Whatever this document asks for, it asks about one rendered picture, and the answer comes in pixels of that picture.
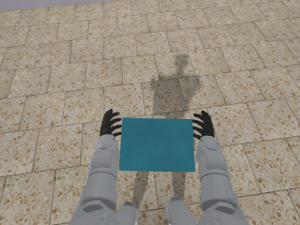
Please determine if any carton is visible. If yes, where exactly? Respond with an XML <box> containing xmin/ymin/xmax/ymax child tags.
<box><xmin>118</xmin><ymin>117</ymin><xmax>196</xmax><ymax>173</ymax></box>

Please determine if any right robot forearm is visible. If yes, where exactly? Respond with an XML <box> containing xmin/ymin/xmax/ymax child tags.
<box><xmin>195</xmin><ymin>135</ymin><xmax>249</xmax><ymax>225</ymax></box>

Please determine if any robot left hand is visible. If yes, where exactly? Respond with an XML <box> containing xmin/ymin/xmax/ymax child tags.
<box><xmin>99</xmin><ymin>109</ymin><xmax>122</xmax><ymax>137</ymax></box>

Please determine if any left robot forearm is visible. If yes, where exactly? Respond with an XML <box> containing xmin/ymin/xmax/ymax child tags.
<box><xmin>69</xmin><ymin>134</ymin><xmax>120</xmax><ymax>222</ymax></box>

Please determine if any right robot shin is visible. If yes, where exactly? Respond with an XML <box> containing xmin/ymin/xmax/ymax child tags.
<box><xmin>169</xmin><ymin>196</ymin><xmax>181</xmax><ymax>203</ymax></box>

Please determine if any left robot thigh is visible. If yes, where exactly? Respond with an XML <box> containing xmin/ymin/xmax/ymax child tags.
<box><xmin>116</xmin><ymin>205</ymin><xmax>140</xmax><ymax>225</ymax></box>

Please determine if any robot left upper arm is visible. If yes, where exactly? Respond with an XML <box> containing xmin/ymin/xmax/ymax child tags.
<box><xmin>68</xmin><ymin>208</ymin><xmax>120</xmax><ymax>225</ymax></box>

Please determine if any robot right hand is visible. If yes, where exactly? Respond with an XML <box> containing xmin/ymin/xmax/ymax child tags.
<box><xmin>192</xmin><ymin>110</ymin><xmax>215</xmax><ymax>140</ymax></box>

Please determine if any robot right upper arm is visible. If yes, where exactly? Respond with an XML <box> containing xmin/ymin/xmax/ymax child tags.
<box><xmin>198</xmin><ymin>209</ymin><xmax>248</xmax><ymax>225</ymax></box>

